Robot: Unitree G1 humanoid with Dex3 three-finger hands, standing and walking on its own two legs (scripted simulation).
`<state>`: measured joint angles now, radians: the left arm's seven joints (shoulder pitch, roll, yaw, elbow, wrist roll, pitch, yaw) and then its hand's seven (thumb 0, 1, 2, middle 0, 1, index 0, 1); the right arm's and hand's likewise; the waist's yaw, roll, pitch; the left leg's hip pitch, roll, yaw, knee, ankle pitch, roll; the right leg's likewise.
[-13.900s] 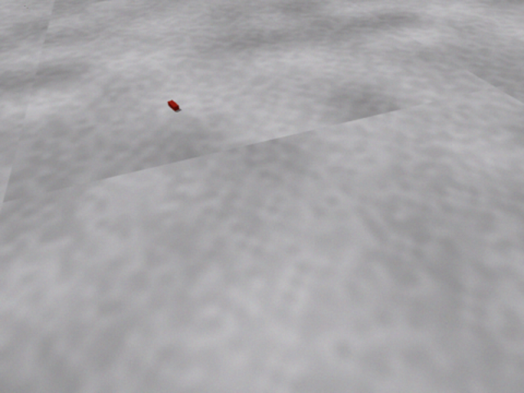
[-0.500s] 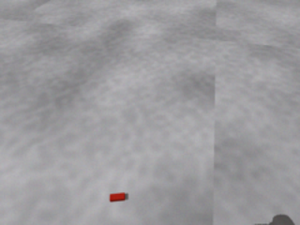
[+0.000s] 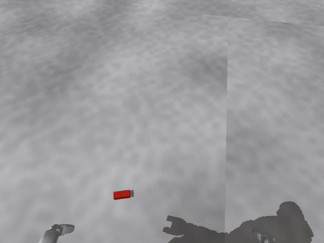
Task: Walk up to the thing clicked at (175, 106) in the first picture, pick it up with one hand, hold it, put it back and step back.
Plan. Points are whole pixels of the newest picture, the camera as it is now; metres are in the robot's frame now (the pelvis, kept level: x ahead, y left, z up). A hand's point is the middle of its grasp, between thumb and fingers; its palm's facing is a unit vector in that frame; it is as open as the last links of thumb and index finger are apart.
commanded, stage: rise first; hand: left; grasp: from above
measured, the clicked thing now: (122, 194) +0.47 +0.23 -0.74
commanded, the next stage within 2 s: none
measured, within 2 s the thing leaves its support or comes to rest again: neither
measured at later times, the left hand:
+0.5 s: hand out of the picture +0.14 +0.26 -0.20, palm faces -0.15 -0.88 -0.46, open 13.6 cm
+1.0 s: hand (84, 238) +0.21 +0.29 -0.35, palm faces -0.41 -0.57 -0.71, open 13.4 cm
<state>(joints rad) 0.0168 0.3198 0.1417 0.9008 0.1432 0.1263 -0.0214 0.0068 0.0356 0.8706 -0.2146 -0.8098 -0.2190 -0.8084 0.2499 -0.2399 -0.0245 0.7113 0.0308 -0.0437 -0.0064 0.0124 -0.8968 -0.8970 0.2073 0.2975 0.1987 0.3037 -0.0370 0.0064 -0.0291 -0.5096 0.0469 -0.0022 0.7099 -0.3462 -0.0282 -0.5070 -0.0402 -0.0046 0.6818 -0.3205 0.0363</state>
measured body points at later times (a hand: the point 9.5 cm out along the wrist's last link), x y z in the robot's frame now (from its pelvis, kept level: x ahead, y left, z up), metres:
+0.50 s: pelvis +0.00 +0.00 -0.07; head +0.10 +0.02 +0.37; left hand +0.14 +0.30 -0.17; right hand +0.17 -0.24 -0.16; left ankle +0.00 +0.14 -0.72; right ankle +0.01 -0.15 -0.72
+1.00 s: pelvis -0.04 +0.00 -0.20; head +0.13 +0.01 +0.21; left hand +0.23 +0.31 -0.30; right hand +0.16 -0.27 -0.31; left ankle +0.00 +0.14 -0.72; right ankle +0.01 -0.15 -0.72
